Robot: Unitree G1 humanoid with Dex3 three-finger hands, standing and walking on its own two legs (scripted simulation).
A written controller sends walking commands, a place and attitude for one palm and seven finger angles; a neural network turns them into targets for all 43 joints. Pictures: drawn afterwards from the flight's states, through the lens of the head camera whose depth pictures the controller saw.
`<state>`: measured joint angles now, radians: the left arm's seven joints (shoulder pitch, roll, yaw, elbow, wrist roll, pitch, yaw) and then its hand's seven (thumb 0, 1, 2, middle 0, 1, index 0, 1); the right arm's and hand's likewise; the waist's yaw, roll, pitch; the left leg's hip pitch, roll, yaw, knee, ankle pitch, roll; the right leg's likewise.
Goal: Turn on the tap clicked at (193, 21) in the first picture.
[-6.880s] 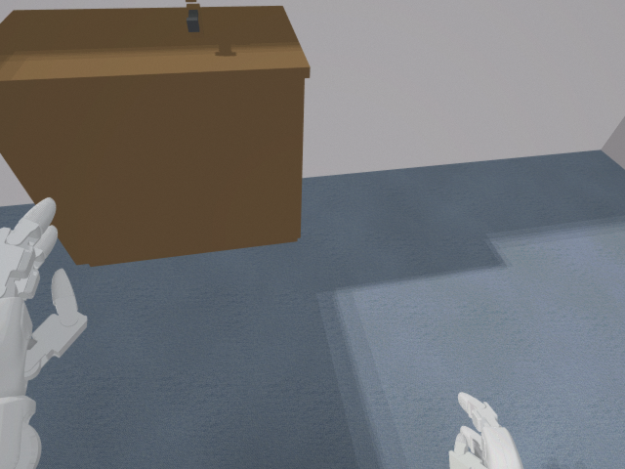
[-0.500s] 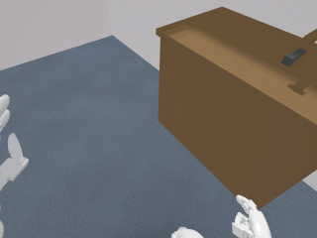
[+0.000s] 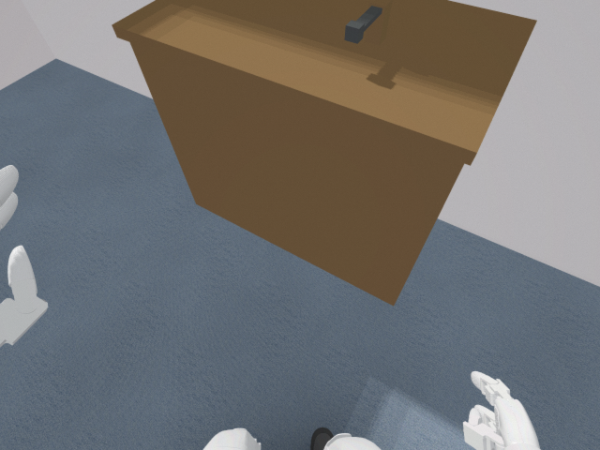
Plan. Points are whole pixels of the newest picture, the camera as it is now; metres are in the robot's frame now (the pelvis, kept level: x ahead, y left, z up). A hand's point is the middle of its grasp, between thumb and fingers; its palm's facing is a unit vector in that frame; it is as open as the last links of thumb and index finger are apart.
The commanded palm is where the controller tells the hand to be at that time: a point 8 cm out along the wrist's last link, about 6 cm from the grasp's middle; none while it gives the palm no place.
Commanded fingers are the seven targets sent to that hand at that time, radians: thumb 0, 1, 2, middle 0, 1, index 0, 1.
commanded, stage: turn to face it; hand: left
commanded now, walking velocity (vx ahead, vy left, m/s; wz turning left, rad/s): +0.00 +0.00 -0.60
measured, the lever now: (354, 31) +0.81 -0.07 +0.11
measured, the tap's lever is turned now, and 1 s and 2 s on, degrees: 0 0 0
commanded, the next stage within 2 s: take the last steps up to it in 1.28 s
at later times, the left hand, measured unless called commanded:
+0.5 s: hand (190, 333) +0.20 +0.10 +0.16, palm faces +0.14 -0.89 -0.43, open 7.4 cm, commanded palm +0.14 +0.18 +0.18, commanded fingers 0.00 0.90 0.90 -0.20 -0.30 -0.20 -0.30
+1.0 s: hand (307, 402) +0.15 +0.00 +0.16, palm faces -0.15 -0.90 -0.41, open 7.4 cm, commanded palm +0.13 +0.07 +0.18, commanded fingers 0.00 0.90 0.90 -0.20 -0.30 -0.20 -0.30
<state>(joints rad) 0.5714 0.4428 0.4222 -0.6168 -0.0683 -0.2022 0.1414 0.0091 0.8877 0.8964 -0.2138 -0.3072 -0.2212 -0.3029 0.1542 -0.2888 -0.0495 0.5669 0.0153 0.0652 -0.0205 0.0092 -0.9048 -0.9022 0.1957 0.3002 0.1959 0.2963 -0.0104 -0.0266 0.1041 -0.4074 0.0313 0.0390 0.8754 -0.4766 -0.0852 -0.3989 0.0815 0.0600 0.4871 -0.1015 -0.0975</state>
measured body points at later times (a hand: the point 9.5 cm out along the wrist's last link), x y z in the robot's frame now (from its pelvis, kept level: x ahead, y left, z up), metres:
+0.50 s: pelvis -0.10 -0.04 -0.02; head -0.05 -0.08 +0.42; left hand +0.19 +0.15 +0.19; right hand +0.01 -0.28 -0.14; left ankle -0.06 +0.12 -0.69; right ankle -0.07 -0.16 -0.73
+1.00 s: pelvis -0.16 -0.06 -0.01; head -0.15 -0.08 +0.44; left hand +0.15 +0.05 +0.19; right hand -0.14 -0.33 -0.10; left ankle -0.06 +0.07 -0.73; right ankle -0.23 -0.17 -0.72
